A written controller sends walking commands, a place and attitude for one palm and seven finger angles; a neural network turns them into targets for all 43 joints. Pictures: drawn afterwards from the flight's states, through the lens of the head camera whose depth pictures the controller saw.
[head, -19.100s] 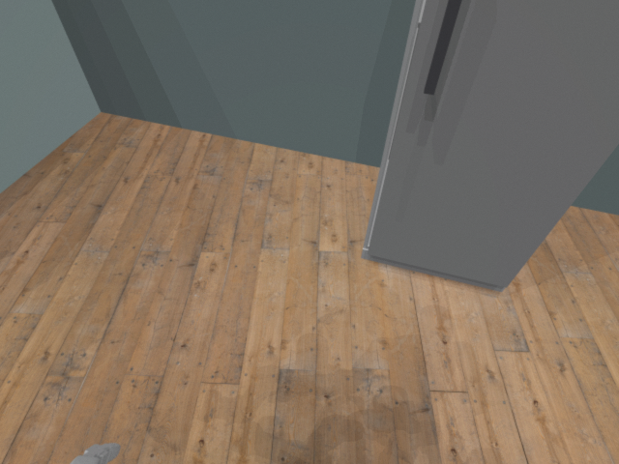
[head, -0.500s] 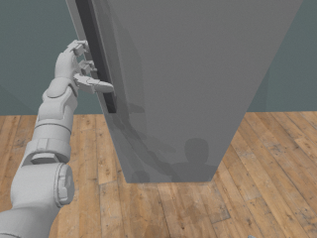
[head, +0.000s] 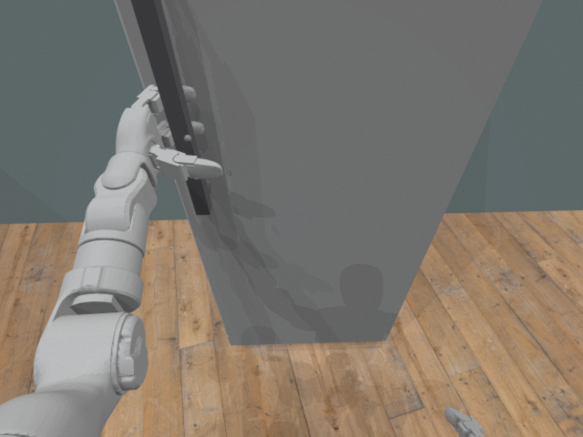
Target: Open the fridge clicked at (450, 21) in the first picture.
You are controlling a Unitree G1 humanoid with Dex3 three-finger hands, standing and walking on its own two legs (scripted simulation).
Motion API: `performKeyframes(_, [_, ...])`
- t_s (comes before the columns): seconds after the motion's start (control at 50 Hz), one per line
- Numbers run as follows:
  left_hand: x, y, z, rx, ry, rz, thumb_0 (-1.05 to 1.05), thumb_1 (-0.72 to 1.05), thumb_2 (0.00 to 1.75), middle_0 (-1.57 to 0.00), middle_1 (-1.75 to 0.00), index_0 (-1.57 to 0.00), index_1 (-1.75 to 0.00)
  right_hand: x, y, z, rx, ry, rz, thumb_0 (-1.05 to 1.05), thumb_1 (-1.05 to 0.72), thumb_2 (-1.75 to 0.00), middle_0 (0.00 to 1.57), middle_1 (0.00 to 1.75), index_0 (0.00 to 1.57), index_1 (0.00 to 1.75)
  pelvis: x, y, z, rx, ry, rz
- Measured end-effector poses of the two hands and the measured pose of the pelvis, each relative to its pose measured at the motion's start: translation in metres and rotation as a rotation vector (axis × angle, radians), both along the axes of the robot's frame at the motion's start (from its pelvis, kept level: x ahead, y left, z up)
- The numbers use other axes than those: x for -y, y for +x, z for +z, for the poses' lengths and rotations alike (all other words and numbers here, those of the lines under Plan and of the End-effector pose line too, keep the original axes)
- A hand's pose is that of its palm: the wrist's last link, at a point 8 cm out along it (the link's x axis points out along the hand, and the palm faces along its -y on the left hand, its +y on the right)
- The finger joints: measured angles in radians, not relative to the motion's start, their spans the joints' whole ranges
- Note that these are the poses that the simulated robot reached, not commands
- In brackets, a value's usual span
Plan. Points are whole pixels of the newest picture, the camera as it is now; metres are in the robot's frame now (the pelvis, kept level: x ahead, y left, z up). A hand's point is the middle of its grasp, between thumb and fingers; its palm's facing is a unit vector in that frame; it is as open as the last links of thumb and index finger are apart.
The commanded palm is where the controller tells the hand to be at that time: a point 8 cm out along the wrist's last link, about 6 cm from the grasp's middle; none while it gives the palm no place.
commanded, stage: slide the fingers in behind the handle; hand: left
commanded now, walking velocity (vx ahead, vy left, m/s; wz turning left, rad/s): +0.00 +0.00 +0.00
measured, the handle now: (179, 101) +0.49 +0.17 +0.23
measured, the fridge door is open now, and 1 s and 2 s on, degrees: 0 0 0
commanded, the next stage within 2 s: grip the handle and tug to test in 0.34 s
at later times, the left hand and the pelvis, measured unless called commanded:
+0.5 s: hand (193, 137) +0.44 +0.15 +0.20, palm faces +0.05 -1.00 +0.02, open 13.9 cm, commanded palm +0.41 +0.20 +0.20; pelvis -0.01 +0.00 +0.00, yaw +0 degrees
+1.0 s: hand (188, 139) +0.44 +0.16 +0.20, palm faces +0.05 -1.00 +0.02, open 7.4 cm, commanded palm +0.42 +0.21 +0.20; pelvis +0.00 +0.00 +0.00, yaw +0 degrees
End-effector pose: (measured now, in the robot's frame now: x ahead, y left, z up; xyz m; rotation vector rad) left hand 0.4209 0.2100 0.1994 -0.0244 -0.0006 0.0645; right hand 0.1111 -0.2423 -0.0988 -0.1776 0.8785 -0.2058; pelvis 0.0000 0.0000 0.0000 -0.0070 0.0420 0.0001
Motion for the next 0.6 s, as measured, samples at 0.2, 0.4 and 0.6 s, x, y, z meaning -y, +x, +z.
performKeyframes(0.2, [0.006, -0.003, 0.003, -0.005, 0.004, -0.013, -0.01, -0.5, 0.3, -0.3, -1.2, -0.3, -1.2, 0.003, -0.007, -0.002, -0.019, -0.011, 0.003, 0.01, -0.91, -0.9, 0.2, 0.3, 0.2, 0.3, 0.0, -0.004, 0.0, 0.005, 0.0, 0.01])
performKeyframes(0.4, [0.006, 0.0, 0.002, 0.004, 0.009, -0.002, -0.01, -0.5, 0.3, -0.3, -1.2, -0.3, -1.2, 0.005, -0.021, -0.003, -0.031, -0.006, -0.023, 0.01, -0.91, -0.9, 0.2, 0.3, 0.2, 0.3, 0.0, -0.006, 0.0, 0.003, 0.001, -0.003])
performKeyframes(0.6, [0.007, -0.003, 0.002, 0.002, 0.0, -0.005, -0.01, -0.41, 0.34, -0.31, -1.21, -0.31, -1.21, 0.005, -0.027, -0.006, -0.047, -0.005, -0.029, 0.01, -0.91, -0.9, 0.2, 0.3, 0.2, 0.3, -0.001, -0.007, 0.001, 0.005, 0.001, -0.005])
